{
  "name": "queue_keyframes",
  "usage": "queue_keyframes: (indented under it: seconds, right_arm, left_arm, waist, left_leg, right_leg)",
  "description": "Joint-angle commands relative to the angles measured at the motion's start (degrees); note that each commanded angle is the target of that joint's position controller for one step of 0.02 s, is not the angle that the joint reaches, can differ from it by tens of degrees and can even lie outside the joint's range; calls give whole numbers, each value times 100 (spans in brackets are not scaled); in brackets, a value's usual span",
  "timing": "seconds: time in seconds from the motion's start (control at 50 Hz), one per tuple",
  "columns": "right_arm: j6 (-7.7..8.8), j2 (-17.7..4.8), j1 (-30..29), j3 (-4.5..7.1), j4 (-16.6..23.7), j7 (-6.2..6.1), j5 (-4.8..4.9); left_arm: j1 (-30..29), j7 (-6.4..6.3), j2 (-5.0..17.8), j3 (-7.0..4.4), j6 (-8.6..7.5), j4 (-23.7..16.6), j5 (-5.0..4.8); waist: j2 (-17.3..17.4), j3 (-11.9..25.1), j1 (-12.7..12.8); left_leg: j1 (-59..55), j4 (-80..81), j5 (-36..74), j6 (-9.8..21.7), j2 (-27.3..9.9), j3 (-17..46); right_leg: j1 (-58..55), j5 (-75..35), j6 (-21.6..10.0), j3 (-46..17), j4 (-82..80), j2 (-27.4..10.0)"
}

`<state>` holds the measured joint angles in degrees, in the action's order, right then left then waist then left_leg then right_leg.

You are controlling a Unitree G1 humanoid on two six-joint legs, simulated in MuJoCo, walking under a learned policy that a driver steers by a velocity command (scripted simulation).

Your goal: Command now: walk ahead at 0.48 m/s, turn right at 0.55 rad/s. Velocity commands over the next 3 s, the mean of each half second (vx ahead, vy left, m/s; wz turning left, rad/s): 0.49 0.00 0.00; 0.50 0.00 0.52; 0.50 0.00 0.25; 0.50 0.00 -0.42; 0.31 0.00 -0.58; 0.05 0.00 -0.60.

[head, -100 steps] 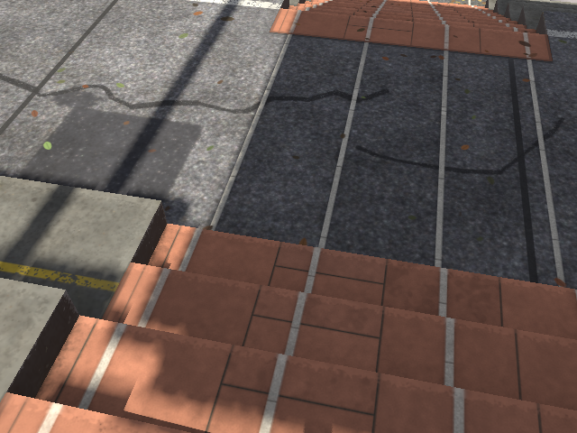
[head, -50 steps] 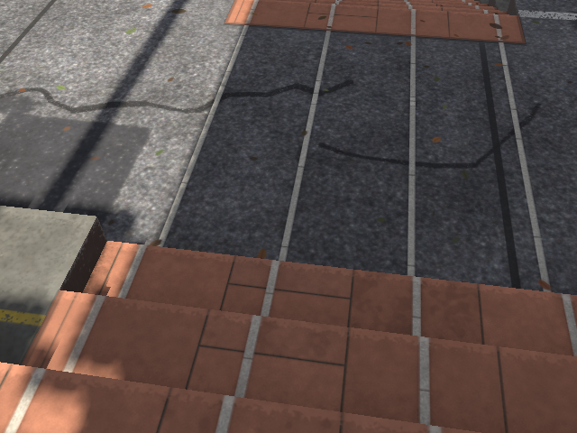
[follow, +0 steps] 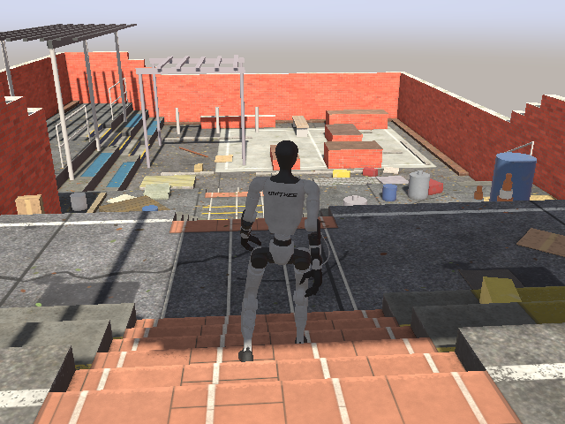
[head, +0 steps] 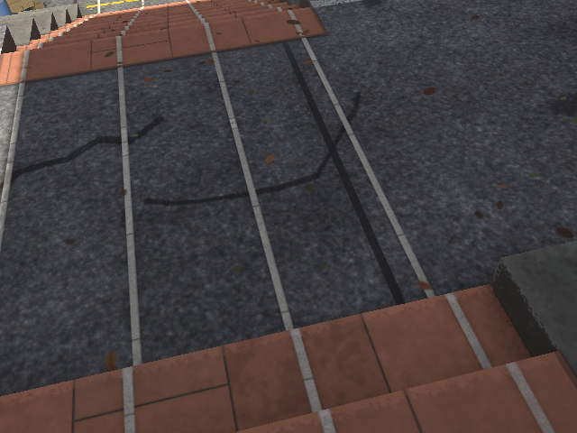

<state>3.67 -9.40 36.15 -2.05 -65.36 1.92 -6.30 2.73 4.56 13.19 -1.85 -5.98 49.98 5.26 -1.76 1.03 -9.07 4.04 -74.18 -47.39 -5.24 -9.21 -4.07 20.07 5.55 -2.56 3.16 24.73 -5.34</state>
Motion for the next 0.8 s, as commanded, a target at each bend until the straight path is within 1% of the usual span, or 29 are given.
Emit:
queue_keyframes:
  seconds: [0.02, 0.04, 0.06, 0.08, 0.1, 0.12, 0.14, 0.18, 0.2, 0.22, 0.24, 0.26, 0.3, 0.34, 0.44, 0.48, 0.5, 0.52, 0.54, 0.56, 0.58, 0.6, 0.64, 0.66, 0.68, 0.7, 0.74, 0.76, 0.8]
  right_arm:
    - [280, -439, -1260, 101, 1233, 372, 403]
    - [379, -835, -2313, 197, 1473, 181, 465]
    - [442, -920, -2077, 220, 1399, 47, 365]
    - [483, -624, -1803, 150, 1415, -48, 320]
    - [408, -456, -1815, 134, 1403, -94, 319]
    - [354, -127, -1588, 27, 1353, -106, 69]
    - [329, 5, -1558, 10, 1193, -45, 27]
    - [226, -296, -1718, 62, 1240, 114, 22]
    - [209, -217, -1446, 7, 1200, 246, -61]
    - [239, -313, -1916, -5, 1311, 304, -64]
    - [255, -416, -2492, 13, 1503, 305, 1]
    - [281, -457, -2875, -7, 1564, 273, 89]
    - [170, -564, -3052, 46, 1731, 265, 123]
    - [78, -742, -3604, 104, 2001, 248, 61]
    - [85, -650, -4410, 118, 2078, 266, 65]
    - [116, -842, -3604, 278, 1624, 194, 118]
    - [214, -1096, -2120, 438, 1113, 144, 233]
    - [258, -1492, -124, 683, 572, 94, 190]
    - [153, -1995, 928, 762, 363, 141, 254]
    - [75, -1789, 1558, 817, 120, 150, 166]
    - [178, -1725, 1089, 859, 284, 88, 234]
    - [210, -1351, -99, 679, 531, 147, 287]
    - [255, -541, -1911, 328, 1132, 204, 187]
    - [343, -370, -2308, 235, 1259, 159, 144]
    - [366, -422, -2196, 224, 1267, 139, 353]
    - [400, -644, -2017, 251, 1184, 132, 349]
    - [492, -881, -1991, 285, 1357, 133, 123]
    - [566, -572, -1550, 224, 1229, 31, 46]
    - [562, -421, -907, 181, 1076, -93, 189]
  left_arm:
    - [4606, 27, 1437, -513, 55, 1188, -78]
    - [3827, -12, 1233, -456, 69, 1005, -250]
    - [3284, 44, 880, -293, 60, 796, -188]
    - [2440, 83, 514, -121, 21, 569, -74]
    - [2044, 131, 566, -97, -31, 529, -92]
    - [1415, -4, -69, 136, -154, 303, -165]
    - [1128, -90, -101, 143, -270, 100, -302]
    - [1500, -168, 284, 67, -248, 269, -149]
    - [1726, -224, 258, 62, -230, 358, 53]
    - [2128, -347, -43, 130, -262, 468, 80]
    - [2571, -403, -159, 205, -258, 637, 69]
    - [2587, -423, -249, 271, -246, 641, 86]
    - [2732, -263, -149, 346, -166, 840, 232]
    - [2865, -283, -139, 406, -171, 879, 185]
    - [3723, -567, 162, 303, -6, 1242, -69]
    - [3593, -491, 304, 229, 44, 1261, -28]
    - [3097, -318, 568, 169, 89, 1089, 59]
    - [3111, -17, 337, 260, 146, 1242, 368]
    - [3991, 231, -514, 415, 171, 1177, 141]
    - [2743, 318, 120, 290, 94, 477, -99]
    - [1175, 213, 303, 238, -85, -191, -337]
    - [713, -6, 580, 137, -120, -330, -317]
    - [1347, -349, 293, 165, -74, -65, 12]
    - [1302, -426, -54, 251, 19, -84, 153]
    - [1413, -406, -153, 255, 76, -2, 180]
    - [1429, -366, -346, 327, 127, -132, 106]
    - [1729, -245, -289, 377, 90, -185, 74]
    - [1183, -218, -144, 379, 71, -371, 85]
    - [283, -245, 95, 415, 108, -597, 15]
  waist:
    - [-1007, 1529, 2254]
    - [-654, 275, 2268]
    - [-109, 63, 1830]
    - [175, -329, 1112]
    - [12, -703, 767]
    - [430, -668, 451]
    - [155, -802, 469]
    - [-273, -424, 530]
    - [-71, -289, 509]
    - [351, -354, 882]
    - [203, -352, 1134]
    - [427, -295, 1198]
    - [-53, -496, 1031]
    - [151, -734, 1179]
    - [66, -1077, 1772]
    - [239, -744, 1429]
    - [466, -315, 771]
    - [601, 308, -34]
    - [2033, 2517, 102]
    - [1185, 2571, -638]
    - [797, 1096, -814]
    - [-181, 516, -208]
    - [-140, -577, 1038]
    - [241, -951, 1176]
    - [141, -697, 1114]
    - [279, -380, 1197]
    - [207, -179, 1313]
    - [96, -151, 903]
    - [-157, -286, 373]
  left_leg:
    - [6068, -3617, 161, 238, 719, 135]
    - [6327, -3766, 417, 433, 271, 192]
    - [5720, -3276, 1019, 485, 143, 439]
    - [4799, -2120, 1952, 708, -107, 842]
    - [4333, -2122, 1847, 853, -9, 766]
    - [3975, -416, 3588, 1102, -285, 1170]
    - [3501, 1040, 4501, 1134, -285, 1035]
    - [3237, 1368, 5061, 1063, -9, 767]
    - [3193, 1168, 5687, 1061, 75, 795]
    - [4357, 2328, 6824, 988, -88, 1096]
    - [4728, 2820, 7242, 916, -81, 1027]
    - [4015, 3768, 8559, 952, -40, 901]
    - [2697, 3214, 8401, 989, 313, 554]
    - [3024, 3449, 7572, 1053, 313, 542]
    - [3494, 5185, 6165, 972, 372, 132]
    - [1991, 5296, 6176, 1011, 627, -249]
    - [170, 5479, 6622, 1108, 896, -583]
    - [-2595, 4786, 7512, 1682, 596, -248]
    - [-5608, 3336, 10336, 3376, -861, 1617]
    - [-6415, 3633, 9553, 3469, -1193, 2967]
    - [-5362, 4216, 7225, 3197, -1201, 3117]
    - [-3311, 4816, 5927, 2804, -1079, 2853]
    - [941, 5590, 4498, 2773, -660, 2160]
    - [2206, 5895, 4080, 2805, -422, 2263]
    - [2751, 6026, 3945, 2829, -252, 1942]
    - [3245, 5732, 4012, 2677, 49, 1807]
    - [4106, 4772, 4755, 2402, 439, 1446]
    - [3112, 4309, 4120, 2273, 534, 1772]
    - [2309, 3442, 2696, 1958, 669, 1799]
  right_leg:
    - [-6516, -2281, -1865, -2756, 498, -1656]
    - [-4584, -202, -1492, -2465, 64, -1375]
    - [-3162, -122, -1559, -2574, -17, -1339]
    - [-1413, -437, -1640, -2520, -109, -1512]
    - [-122, -58, -1847, -2441, -344, -1586]
    - [650, 507, -1522, -2126, -750, -1295]
    - [1165, 300, -1517, -1641, -1145, -1032]
    - [1037, -287, -1651, -1446, -740, -805]
    - [1110, -612, -1606, -1307, -172, -704]
    - [9, -520, -1430, -1190, 93, -655]
    - [-467, -404, -1360, -1301, 345, -713]
    - [55, 258, -1125, -848, 575, -366]
    - [1240, 807, -1136, -821, 389, -415]
    - [599, 755, -1020, -859, 633, -528]
    - [-1737, -510, -720, -1048, 1516, -657]
    - [-1432, -1661, -529, -635, 2411, -473]
    - [-781, -2047, -386, -204, 3484, -172]
    - [1014, -1520, 4, -61, 5320, -103]
    - [2494, 3904, 704, 152, 8503, 681]
    - [4222, 4281, 877, -494, 9340, 734]
    - [5770, 4072, 815, -519, 8936, 584]
    - [4983, 3296, 468, -575, 7733, 252]
    - [2508, 2006, -68, -952, 5092, -321]
    - [1961, 1364, -180, -1080, 4465, -453]
    - [1352, 570, -113, -821, 3564, -360]
    - [662, 27, -72, -589, 3546, -171]
    - [-166, -955, 4, -272, 3654, 92]
    - [849, -2238, 104, -990, 2873, -106]
    - [1400, -3325, 281, -988, 821, -156]
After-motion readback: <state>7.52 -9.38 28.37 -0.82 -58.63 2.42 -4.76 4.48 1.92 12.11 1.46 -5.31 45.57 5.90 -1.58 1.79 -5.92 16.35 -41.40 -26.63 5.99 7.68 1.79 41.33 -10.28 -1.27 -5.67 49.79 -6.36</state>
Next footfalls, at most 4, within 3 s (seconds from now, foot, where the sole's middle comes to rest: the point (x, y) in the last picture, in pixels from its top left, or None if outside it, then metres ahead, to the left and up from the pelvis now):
0.52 left None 0.48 0.09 -0.93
0.96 right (300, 378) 0.78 -0.09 -1.07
1.58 left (164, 340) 1.08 0.34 -1.22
2.04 right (211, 254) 1.42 0.16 -1.22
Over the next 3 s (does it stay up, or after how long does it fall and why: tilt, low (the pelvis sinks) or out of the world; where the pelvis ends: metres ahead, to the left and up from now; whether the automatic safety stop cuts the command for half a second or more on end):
stays up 1.48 0.21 -0.45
